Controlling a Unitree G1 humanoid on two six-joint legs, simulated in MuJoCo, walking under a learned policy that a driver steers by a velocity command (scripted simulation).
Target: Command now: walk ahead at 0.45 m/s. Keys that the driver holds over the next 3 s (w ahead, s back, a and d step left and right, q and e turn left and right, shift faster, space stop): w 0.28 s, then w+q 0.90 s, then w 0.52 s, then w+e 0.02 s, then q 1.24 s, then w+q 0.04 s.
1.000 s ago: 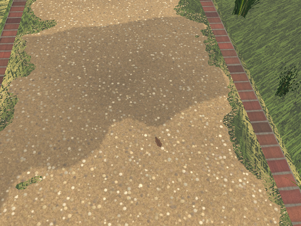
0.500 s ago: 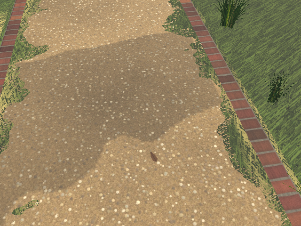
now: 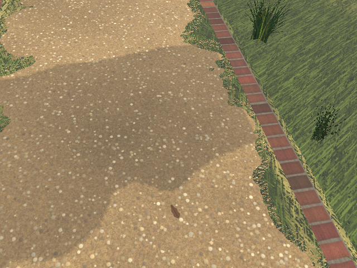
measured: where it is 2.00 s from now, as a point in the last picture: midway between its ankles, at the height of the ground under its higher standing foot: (99, 154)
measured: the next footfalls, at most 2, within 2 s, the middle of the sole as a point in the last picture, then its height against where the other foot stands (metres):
right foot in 0.22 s outside the picture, level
left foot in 0.78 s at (128, 246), level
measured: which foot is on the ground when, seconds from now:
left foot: down 0.00-0.22, up 0.24-0.76, down 0.78-1.00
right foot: up 0.00-0.20, down 0.22-0.80, up 0.82-1.00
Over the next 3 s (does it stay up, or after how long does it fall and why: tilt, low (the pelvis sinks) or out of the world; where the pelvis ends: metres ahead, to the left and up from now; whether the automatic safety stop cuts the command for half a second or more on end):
stays up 1.01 0.33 0.00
